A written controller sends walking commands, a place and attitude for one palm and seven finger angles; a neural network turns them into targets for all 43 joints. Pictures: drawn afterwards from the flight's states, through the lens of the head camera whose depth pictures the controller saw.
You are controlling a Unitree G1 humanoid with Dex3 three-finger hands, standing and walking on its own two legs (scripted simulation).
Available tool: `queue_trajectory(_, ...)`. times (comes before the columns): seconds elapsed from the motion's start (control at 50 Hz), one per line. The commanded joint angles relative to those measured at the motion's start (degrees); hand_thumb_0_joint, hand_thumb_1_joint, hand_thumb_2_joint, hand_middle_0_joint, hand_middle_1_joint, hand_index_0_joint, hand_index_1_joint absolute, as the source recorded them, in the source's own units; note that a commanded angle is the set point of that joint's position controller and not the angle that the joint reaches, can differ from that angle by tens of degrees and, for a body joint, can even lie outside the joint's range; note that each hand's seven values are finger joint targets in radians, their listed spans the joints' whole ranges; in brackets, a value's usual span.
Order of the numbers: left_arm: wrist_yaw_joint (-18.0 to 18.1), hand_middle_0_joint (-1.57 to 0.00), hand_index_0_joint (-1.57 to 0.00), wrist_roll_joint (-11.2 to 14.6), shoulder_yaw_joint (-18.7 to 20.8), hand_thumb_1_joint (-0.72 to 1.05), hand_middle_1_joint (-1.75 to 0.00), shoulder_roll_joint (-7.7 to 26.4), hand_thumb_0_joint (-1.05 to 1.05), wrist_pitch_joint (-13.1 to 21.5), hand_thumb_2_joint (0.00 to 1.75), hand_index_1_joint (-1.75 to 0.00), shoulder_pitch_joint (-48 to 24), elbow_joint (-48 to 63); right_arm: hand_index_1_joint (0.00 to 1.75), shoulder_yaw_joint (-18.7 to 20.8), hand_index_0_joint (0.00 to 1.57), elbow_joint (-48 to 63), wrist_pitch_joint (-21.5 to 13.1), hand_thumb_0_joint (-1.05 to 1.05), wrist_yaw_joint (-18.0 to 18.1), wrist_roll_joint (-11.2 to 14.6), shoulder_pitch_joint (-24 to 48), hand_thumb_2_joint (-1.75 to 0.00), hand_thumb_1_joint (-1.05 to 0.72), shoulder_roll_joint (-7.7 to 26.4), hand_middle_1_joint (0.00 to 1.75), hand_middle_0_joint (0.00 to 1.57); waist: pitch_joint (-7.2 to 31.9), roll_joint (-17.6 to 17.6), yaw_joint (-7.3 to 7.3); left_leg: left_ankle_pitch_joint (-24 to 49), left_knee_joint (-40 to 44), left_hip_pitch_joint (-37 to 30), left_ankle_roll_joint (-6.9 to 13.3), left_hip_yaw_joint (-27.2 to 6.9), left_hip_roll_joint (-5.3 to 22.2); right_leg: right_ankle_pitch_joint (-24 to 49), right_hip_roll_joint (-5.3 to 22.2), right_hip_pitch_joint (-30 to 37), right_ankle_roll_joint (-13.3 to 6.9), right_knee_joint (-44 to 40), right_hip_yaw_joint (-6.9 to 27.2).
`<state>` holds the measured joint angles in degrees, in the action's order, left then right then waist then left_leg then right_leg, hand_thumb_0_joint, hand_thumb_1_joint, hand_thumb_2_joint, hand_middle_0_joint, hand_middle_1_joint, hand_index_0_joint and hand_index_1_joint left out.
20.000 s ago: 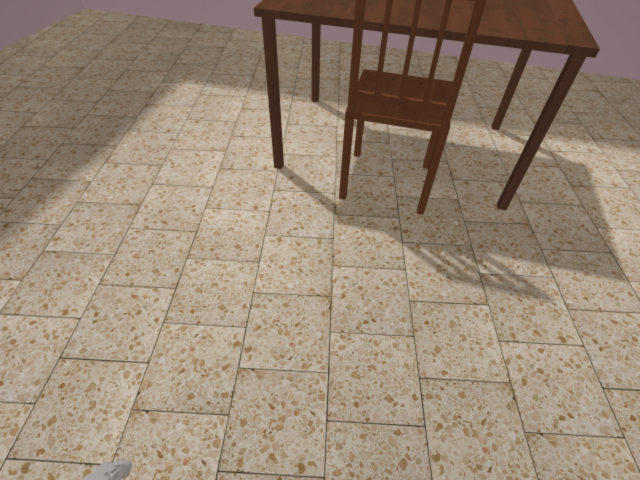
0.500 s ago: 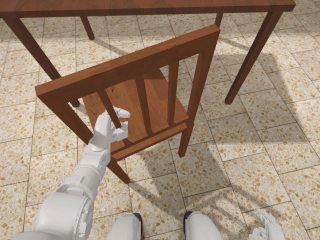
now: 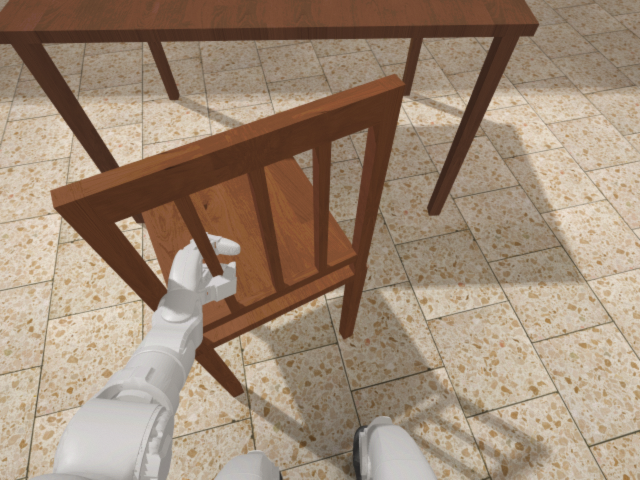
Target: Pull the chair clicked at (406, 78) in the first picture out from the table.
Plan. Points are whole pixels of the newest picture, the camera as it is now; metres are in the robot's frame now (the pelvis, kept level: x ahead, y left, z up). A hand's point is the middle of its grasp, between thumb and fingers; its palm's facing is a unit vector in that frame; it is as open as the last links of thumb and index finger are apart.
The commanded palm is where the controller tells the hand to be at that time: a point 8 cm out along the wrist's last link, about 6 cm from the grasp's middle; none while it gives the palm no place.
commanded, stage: step backward, pulling the chair out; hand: left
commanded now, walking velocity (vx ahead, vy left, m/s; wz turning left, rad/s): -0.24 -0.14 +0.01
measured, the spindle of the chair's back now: (269, 239) +0.44 +0.08 -0.04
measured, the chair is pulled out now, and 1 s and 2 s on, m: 0.43 0.60 0.60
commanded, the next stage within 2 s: stop walking, hand still on the chair in 0.24 s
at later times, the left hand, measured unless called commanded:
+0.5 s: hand (237, 343) +0.28 +0.11 -0.05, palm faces +0.07 -0.98 -0.17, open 5.1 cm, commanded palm +0.27 +0.16 -0.04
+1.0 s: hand (226, 401) +0.21 +0.12 -0.05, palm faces +0.02 -0.98 -0.18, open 5.1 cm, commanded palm +0.19 +0.17 -0.04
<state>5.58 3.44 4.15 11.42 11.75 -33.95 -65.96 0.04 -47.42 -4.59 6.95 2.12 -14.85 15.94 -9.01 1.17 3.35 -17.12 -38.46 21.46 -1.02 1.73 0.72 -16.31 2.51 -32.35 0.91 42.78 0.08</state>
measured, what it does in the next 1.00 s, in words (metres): steps on the spot: right foot, then left foot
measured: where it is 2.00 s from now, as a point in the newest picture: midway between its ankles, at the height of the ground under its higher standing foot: outside the picture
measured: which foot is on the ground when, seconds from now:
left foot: down 0.00-0.20, up 0.22-0.40, down 0.42-1.00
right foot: up 0.00-0.12, down 0.14-1.00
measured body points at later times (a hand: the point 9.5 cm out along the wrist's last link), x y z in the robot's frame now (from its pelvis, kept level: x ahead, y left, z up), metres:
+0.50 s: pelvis -0.08 -0.02 +0.01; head +0.01 -0.03 +0.45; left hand +0.28 +0.17 -0.03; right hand +0.05 -0.31 -0.11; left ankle -0.08 +0.13 -0.72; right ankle +0.01 -0.14 -0.72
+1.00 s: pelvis -0.05 +0.00 +0.02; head -0.04 -0.03 +0.47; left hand +0.21 +0.17 -0.03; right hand +0.05 -0.25 -0.11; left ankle -0.08 +0.13 -0.72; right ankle +0.01 -0.14 -0.72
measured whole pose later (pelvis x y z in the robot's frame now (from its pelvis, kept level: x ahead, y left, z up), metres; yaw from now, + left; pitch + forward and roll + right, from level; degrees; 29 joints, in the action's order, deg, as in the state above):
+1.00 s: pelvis -0.05 +0.00 +0.02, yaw +0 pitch -2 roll +1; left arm 5.7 1.0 -2.6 5.0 12.1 -7.3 -48.1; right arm -0.1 -42.8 -0.4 6.2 1.1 -14.6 12.9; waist -3.0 -2.2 0.8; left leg -17.7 -28.6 9.1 -1.7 3.6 2.4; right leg -9.7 3.6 -18.1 1.6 29.4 -0.6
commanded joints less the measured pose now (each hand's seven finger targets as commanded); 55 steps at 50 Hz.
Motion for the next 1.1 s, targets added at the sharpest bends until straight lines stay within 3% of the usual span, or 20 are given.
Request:
queue_trajectory(0.0, -0.82, -0.50, -0.50, -0.63, -0.74, 0.90, -1.45, 8.28, 0.00, 2.96, 0.90, -1.45, -23.41, 14.44, 0.30, 2.17, 0.20, 6.15, -1.76, 0.00, -0.25, -0.62, -0.92, -0.90, -0.90, 6.51, 0.30, 0.20, 22.80, -16.57, -2.14, 31.95, 11.66, -11.83, 10.25, -16.48, 19.62, -9.73, -0.06, 6.18, -0.20, 10.67, 2.11)
queue_trajectory(0.06, -0.73, -0.50, -0.50, -1.16, -0.28, 0.90, -1.45, 8.87, 0.00, 2.45, 0.90, -1.45, -20.57, 10.41, 0.30, 3.24, 0.20, 4.98, -1.86, 0.00, -1.01, -0.27, -3.60, -0.90, -0.90, 8.21, 0.30, 0.20, 23.69, -13.65, -1.95, 42.27, 5.45, -20.67, 6.62, -14.10, 16.14, -3.21, -0.76, 9.46, -0.71, -8.75, -0.22)
queue_trajectory(0.1, -1.18, -0.50, -0.50, -1.68, 0.09, 0.90, -1.45, 9.92, 0.00, 3.27, 0.90, -1.45, -18.57, 10.01, 0.30, 2.83, 0.20, 4.83, -1.98, 0.00, -1.13, -0.22, -3.90, -0.90, -0.90, 8.35, 0.30, 0.20, 25.19, -13.66, -2.35, 40.80, 1.96, -19.42, 4.61, -13.23, 14.38, 7.50, -0.26, 16.59, -1.08, -20.91, 0.00)
queue_trajectory(0.12, -1.22, -0.50, -0.50, -2.13, 0.47, 0.90, -1.45, 10.60, 0.00, 3.71, 0.90, -1.45, -17.44, 9.97, 0.30, 2.73, 0.20, 4.91, -2.10, 0.00, -1.19, 0.02, -3.43, -0.90, -0.90, 7.94, 0.30, 0.20, 26.53, -11.57, -2.17, 36.67, -0.07, -16.46, 2.99, -9.84, 12.43, 18.66, 2.05, 22.16, -1.56, -22.35, 1.65)
queue_trajectory(0.14, -1.09, -0.50, -0.50, -2.69, 0.41, 0.90, -1.45, 11.71, 0.00, 4.04, 0.90, -1.45, -17.57, 10.71, 0.30, 2.61, 0.20, 5.51, -2.06, 0.00, -1.09, 0.24, -2.99, -0.90, -0.90, 7.28, 0.30, 0.20, 28.24, -6.78, -1.45, 29.60, -3.71, -10.94, 0.74, -4.87, 9.36, 36.10, 7.90, 28.25, -3.30, -19.61, 6.07)
queue_trajectory(0.16, -0.44, -0.50, -0.50, -2.21, 1.81, 0.90, -1.45, 14.15, 0.00, 2.83, 0.90, -1.45, -18.28, 9.32, 0.30, 3.29, 0.20, 5.79, -1.85, 0.00, -0.54, 0.89, -2.66, -0.90, -0.90, 7.31, 0.30, 0.20, 30.12, 4.13, -1.01, 8.68, -8.56, -2.80, -1.80, -3.15, 4.69, 49.11, 13.92, 34.11, -7.31, -16.31, 11.94)
queue_trajectory(0.18, -0.15, -0.50, -0.50, -1.54, 3.23, 0.90, -1.45, 16.43, 0.00, 0.84, 0.90, -1.45, -16.05, 8.27, 0.30, 3.82, 0.20, 6.21, -1.52, 0.00, -0.23, 1.45, -1.48, -0.90, -0.90, 8.45, 0.30, 0.20, 30.46, 9.08, -2.08, -9.75, -12.74, 2.01, -2.16, -5.39, 2.10, 56.93, 18.30, 36.22, -10.18, -15.08, 14.52)
queue_trajectory(0.2, -0.12, -0.50, -0.50, -1.33, 2.95, 0.90, -1.45, 15.70, 0.00, 0.08, 0.90, -1.45, -16.92, 7.97, 0.30, 3.42, 0.20, 7.07, -1.40, 0.00, -0.39, 1.55, 0.40, -0.90, -0.90, 7.55, 0.30, 0.20, 28.92, 5.40, -3.18, -13.16, -15.76, 4.12, -1.62, -7.53, 3.06, 53.18, 20.44, 34.70, -10.51, -14.83, 14.11)
queue_trajectory(0.24, 0.10, -0.50, -0.50, -1.54, 2.84, 0.90, -1.45, 14.38, 0.00, -0.07, 0.90, -1.45, -16.24, 10.36, 0.30, 1.57, 0.20, 7.02, -1.37, 0.00, -0.41, 0.77, 0.84, -0.90, -0.90, 6.08, 0.30, 0.20, 28.00, 0.14, -2.69, -12.66, -11.82, 3.40, -1.71, -7.84, 2.85, 50.17, 19.77, 33.25, -9.63, -14.18, 11.07)
queue_trajectory(0.28, 0.73, -0.50, -0.50, -1.30, 3.97, 0.90, -1.45, 16.21, 0.00, -0.78, 0.90, -1.45, -14.92, 10.40, 0.30, 1.13, 0.20, 6.62, -0.63, 0.00, 0.18, 0.82, 0.83, -0.90, -0.90, 6.56, 0.30, 0.20, 28.72, 0.87, -2.25, -9.27, -3.78, 1.09, -1.82, -5.60, 2.10, 51.94, 17.71, 35.18, -7.68, -12.74, 8.24)
queue_trajectory(0.36, 1.18, -0.50, -0.50, -0.97, 2.21, 0.90, -1.45, 12.10, 0.00, -0.71, 0.90, -1.45, -11.83, 23.60, 0.30, 2.06, 0.20, 11.38, 0.93, 0.00, 0.74, -0.02, 1.43, -0.90, -0.90, 5.73, 0.30, 0.20, 31.96, 4.98, -2.33, 3.41, 10.11, -7.82, -1.52, -2.42, 2.10, 45.47, 16.57, 36.31, -6.34, -10.74, 7.29)
queue_trajectory(0.42, 1.00, -0.50, -0.50, -0.60, -0.79, 0.90, -1.45, 7.22, 0.00, -2.03, 0.90, -1.45, -10.55, 26.96, 0.30, 2.98, 0.20, 13.76, 2.60, 0.00, 0.60, -0.30, 1.56, -0.90, -0.90, 6.85, 0.30, 0.20, 30.15, -2.80, -2.74, 23.67, 12.87, -14.93, 2.01, -6.64, 9.65, 28.82, 7.72, 28.90, -1.36, -8.84, 1.26)
queue_trajectory(0.46, 0.10, -0.50, -0.50, -1.00, -3.56, 0.90, -1.45, 3.54, 0.00, -2.55, 0.90, -1.45, -8.90, 24.69, 0.30, 2.21, 0.20, 14.75, 3.53, 0.00, 0.08, -0.13, 2.33, -0.90, -0.90, 5.43, 0.30, 0.20, 28.06, -7.86, -2.49, 18.26, 12.50, -13.43, 2.85, -6.02, 9.72, 16.00, 4.35, 25.84, -0.20, -9.29, -0.95)
queue_trajectory(0.5, 0.11, -0.50, -0.50, -1.70, -3.62, 0.90, -1.45, 3.49, 0.00, -2.61, 0.90, -1.45, -7.99, 26.73, 0.30, 2.02, 0.20, 15.40, 3.79, 0.00, -0.17, -0.22, 2.84, -0.90, -0.90, 5.35, 0.30, 0.20, 25.94, -10.70, -2.84, 10.82, 14.58, -9.63, 3.56, -6.38, 9.83, 4.61, 2.33, 26.13, -0.06, -9.55, -2.23)
queue_trajectory(0.58, 0.32, -0.50, -0.50, -2.21, -3.63, 0.90, -1.45, 4.19, 0.00, -2.07, 0.90, -1.45, -3.67, 24.44, 0.30, 2.39, 0.20, 14.52, 3.47, 0.00, -0.67, -0.25, 2.07, -0.90, -0.90, 5.07, 0.30, 0.20, 20.02, -3.73, -2.71, -11.75, 14.76, -5.84, 2.50, -2.27, 4.85, -10.47, 2.95, 21.50, -0.73, -18.29, 2.15)
queue_trajectory(0.64, 0.39, -0.50, -0.50, -2.52, -4.50, 0.90, -1.45, 2.95, 0.00, -1.29, 0.90, -1.45, -1.16, 23.41, 0.30, 1.90, 0.20, 13.98, 3.08, 0.00, -0.84, -0.70, 2.06, -0.90, -0.90, 4.01, 0.30, 0.20, 16.98, -0.18, -2.41, -12.53, 12.37, -6.87, 2.38, -1.42, 2.67, -17.24, 4.30, 16.55, -1.70, -22.58, 4.72)
queue_trajectory(0.78, 0.44, -0.50, -0.50, -3.01, -3.95, 0.90, -1.45, 2.80, 0.00, 0.32, 0.90, -1.45, 8.01, 23.53, 0.30, 1.64, 0.20, 12.06, 1.79, 0.00, -0.35, -1.16, 2.84, -0.90, -0.90, 3.48, 0.30, 0.20, 12.31, 0.18, -2.73, -3.00, 15.94, -7.64, 2.97, -3.51, 4.52, -6.25, 3.40, 16.54, -1.48, -21.46, 3.82)
queue_trajectory(0.86, 0.48, -0.50, -0.50, -3.19, -4.77, 0.90, -1.45, 1.26, 0.00, 0.93, 0.90, -1.45, 11.04, 24.54, 0.30, 1.80, 0.20, 12.11, 1.53, 0.00, -0.34, -1.14, 3.24, -0.90, -0.90, 3.12, 0.30, 0.20, 14.18, 2.55, -2.83, 2.71, 15.09, -9.47, 2.37, -2.61, 4.68, 1.96, 4.06, 19.14, -2.10, -20.23, 4.33)
queue_trajectory(0.94, 0.63, -0.50, -0.50, -3.25, -5.52, 0.90, -1.45, 0.70, 0.00, 1.42, 0.90, -1.45, 13.59, 26.46, 0.30, 1.98, 0.20, 12.31, 1.62, 0.00, -0.09, -1.08, 3.88, -0.90, -0.90, 3.12, 0.30, 0.20, 16.61, 0.49, -2.78, 8.39, 15.42, -11.14, 2.04, -2.41, 5.47, 10.61, 4.00, 21.73, -2.20, -17.61, 3.25)
queue_trajectory(1.08, 0.70, -0.50, -0.50, -3.16, -6.39, 0.90, -1.45, 0.92, 0.00, 1.33, 0.90, -1.45, 15.75, 29.68, 0.30, 2.30, 0.20, 12.89, 2.45, 0.00, 0.20, -0.79, 4.36, -0.90, -0.90, 3.45, 0.30, 0.20, 16.73, -1.19, -2.36, 10.83, 16.34, -11.82, 1.66, -2.32, 5.82, 14.83, 4.01, 22.79, -2.36, -16.93, 2.56)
